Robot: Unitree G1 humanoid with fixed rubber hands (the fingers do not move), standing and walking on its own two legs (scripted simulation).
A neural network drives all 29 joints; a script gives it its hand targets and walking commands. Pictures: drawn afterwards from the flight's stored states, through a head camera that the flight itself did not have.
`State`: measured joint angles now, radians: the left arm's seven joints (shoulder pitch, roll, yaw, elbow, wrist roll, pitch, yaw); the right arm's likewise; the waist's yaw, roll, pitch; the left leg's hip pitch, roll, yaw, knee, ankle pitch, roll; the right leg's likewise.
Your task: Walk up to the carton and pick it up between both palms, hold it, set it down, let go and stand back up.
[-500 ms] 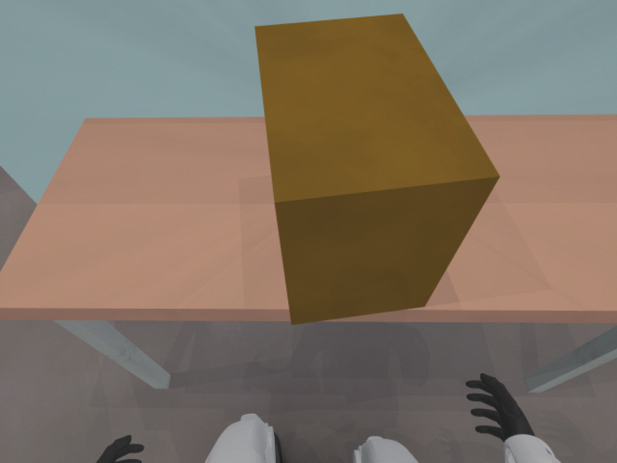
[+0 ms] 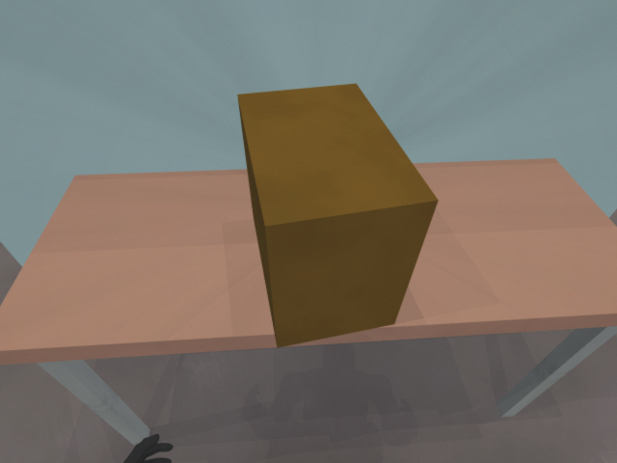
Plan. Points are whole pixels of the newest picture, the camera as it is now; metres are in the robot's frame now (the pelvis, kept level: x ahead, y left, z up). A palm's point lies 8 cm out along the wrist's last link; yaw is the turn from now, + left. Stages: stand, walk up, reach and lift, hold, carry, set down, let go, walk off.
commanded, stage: walk up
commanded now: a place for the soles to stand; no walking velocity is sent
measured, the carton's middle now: (317, 212) +0.51 +0.01 +0.05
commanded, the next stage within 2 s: reach and lift in 1.18 s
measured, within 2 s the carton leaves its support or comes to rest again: neither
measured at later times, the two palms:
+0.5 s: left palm out of the picture +0.10 +0.27 -0.10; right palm out of the picture +0.12 -0.26 -0.10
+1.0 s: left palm out of the picture +0.10 +0.26 -0.10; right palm out of the picture +0.07 -0.27 -0.10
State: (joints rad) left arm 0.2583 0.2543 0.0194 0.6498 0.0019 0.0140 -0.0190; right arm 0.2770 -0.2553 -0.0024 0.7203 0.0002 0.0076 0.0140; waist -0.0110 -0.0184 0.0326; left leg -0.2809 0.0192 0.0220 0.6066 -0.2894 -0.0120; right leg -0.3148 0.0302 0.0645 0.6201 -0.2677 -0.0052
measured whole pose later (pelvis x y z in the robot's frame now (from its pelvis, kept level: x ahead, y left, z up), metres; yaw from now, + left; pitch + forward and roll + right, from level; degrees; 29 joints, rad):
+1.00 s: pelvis -0.02 +0.00 +0.00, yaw -3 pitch -2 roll +1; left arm 0.24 0.27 0.04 0.69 0.01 0.03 -0.03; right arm 0.26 -0.30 -0.02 0.68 -0.01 0.01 0.00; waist 0.00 -0.01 0.07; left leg -0.32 0.05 0.07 0.63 -0.28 -0.01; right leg -0.37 0.06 0.11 0.63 -0.23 0.00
